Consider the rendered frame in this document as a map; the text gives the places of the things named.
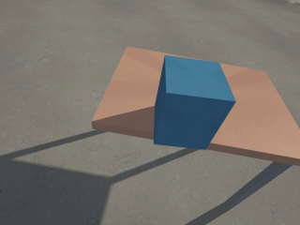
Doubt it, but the carton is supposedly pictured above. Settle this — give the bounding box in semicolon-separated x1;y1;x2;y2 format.
153;55;236;150

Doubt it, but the table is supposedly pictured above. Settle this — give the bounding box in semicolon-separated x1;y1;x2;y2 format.
91;46;300;209

